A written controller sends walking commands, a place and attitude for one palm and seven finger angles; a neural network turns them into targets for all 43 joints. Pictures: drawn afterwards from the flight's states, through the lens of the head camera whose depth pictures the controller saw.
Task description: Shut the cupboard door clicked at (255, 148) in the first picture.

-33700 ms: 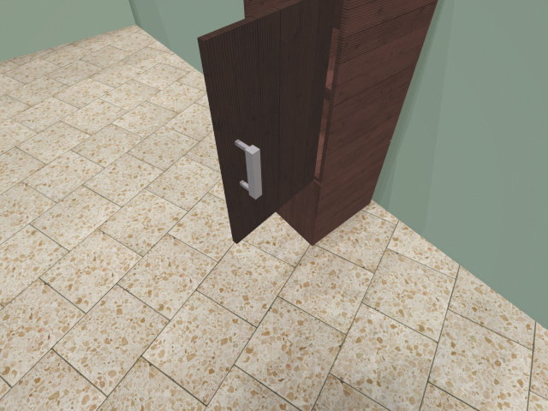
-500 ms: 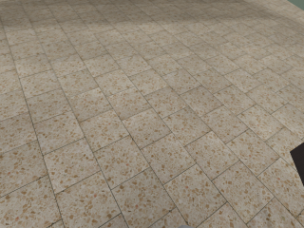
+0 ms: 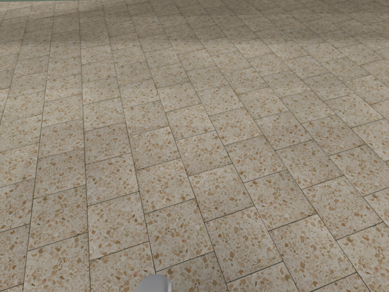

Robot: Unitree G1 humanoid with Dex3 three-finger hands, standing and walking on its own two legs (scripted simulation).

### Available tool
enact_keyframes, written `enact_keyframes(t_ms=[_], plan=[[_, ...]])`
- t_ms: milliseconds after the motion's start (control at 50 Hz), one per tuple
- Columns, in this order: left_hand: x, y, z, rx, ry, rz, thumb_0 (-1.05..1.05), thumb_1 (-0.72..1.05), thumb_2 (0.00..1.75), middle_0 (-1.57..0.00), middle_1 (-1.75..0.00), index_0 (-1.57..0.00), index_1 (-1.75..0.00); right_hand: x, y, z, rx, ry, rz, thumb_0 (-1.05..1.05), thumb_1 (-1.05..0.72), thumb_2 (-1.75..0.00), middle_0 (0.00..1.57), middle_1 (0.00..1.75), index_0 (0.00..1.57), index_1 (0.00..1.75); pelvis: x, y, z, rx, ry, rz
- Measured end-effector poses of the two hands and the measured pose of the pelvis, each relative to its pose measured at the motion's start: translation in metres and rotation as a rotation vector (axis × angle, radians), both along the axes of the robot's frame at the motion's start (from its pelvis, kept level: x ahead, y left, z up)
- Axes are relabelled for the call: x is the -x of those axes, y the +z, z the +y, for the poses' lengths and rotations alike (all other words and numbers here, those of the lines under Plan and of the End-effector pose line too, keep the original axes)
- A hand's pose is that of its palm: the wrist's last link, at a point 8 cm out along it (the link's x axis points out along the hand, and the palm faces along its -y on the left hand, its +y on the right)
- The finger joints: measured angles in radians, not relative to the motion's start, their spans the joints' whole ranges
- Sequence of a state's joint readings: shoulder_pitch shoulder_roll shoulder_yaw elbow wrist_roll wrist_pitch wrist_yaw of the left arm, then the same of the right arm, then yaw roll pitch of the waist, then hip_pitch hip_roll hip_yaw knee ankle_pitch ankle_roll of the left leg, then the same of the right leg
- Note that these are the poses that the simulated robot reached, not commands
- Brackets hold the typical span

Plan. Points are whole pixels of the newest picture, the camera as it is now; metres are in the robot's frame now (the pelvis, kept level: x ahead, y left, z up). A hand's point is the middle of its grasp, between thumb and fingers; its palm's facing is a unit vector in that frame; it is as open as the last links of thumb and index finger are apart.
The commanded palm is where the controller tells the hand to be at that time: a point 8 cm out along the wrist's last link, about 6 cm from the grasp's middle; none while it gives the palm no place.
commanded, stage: walk to a spot facing it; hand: left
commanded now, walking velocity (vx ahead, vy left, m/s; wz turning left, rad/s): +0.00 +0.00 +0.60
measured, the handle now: out of the picture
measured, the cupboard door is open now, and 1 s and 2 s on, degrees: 71 71 71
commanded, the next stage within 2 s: turn to face it in 0.58 s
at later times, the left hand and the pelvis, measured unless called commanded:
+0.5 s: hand out of the picture +0.15 +0.27 -0.18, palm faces +0.32 -0.92 -0.23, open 7.4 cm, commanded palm none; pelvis +0.14 +0.05 -0.01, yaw +17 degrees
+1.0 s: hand (125, 247) +0.25 +0.20 -0.16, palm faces +0.36 -0.91 -0.23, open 7.2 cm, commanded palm none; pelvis +0.25 +0.01 +0.00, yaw +20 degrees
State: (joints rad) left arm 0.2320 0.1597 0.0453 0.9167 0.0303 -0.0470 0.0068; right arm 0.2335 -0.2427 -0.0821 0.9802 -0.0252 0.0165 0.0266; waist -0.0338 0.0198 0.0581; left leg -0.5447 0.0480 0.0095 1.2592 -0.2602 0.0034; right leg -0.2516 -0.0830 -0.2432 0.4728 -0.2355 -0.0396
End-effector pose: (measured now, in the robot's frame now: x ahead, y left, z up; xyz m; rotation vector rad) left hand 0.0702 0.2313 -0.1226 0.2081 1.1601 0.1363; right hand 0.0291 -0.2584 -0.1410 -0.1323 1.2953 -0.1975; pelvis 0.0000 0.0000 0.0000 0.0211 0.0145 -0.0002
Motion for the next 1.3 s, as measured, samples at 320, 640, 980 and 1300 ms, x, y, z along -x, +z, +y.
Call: enact_keyframes(t_ms=[320,640,980,1300], plan=[[0.05,-0.043,0.014,0.092,0.321,0.295,0.0,0.91,0.89,-0.2,-0.3,-0.2,-0.3,-0.272,0.009,0.081,0.011,0.402,-0.22,0.0,-0.91,-0.9,0.19,0.3,0.2,0.29,-0.109,-0.023,0.03,0.037,0.203,0.002],[-0.134,0.002,0.105,-0.031,0.34,-0.116,0.0,0.91,0.9,-0.2,-0.3,-0.2,-0.3,-0.271,0.018,0.093,0.042,0.426,-0.053,0.0,-0.9,-0.9,0.2,0.3,0.21,0.3,-0.166,0.0,0.047,0.064,0.378,0.018],[-0.158,-0.006,0.008,0.02,0.38,0.055,0.0,0.93,0.89,-0.2,-0.3,-0.2,-0.3,-0.326,-0.008,0.05,-0.005,0.371,0.038,0.0,-0.91,-0.9,0.2,0.3,0.2,0.29,-0.253,-0.001,0.007,0.001,0.363,0.007],[-0.11,-0.015,0.028,0.036,0.391,0.263,0.0,0.92,0.89,-0.2,-0.3,-0.2,-0.3,-0.411,0.017,0.082,0.031,0.353,-0.155,0.0,-0.91,-0.9,0.2,0.3,0.2,0.29,-0.257,0.0,0.026,0.019,0.225,0.028]])
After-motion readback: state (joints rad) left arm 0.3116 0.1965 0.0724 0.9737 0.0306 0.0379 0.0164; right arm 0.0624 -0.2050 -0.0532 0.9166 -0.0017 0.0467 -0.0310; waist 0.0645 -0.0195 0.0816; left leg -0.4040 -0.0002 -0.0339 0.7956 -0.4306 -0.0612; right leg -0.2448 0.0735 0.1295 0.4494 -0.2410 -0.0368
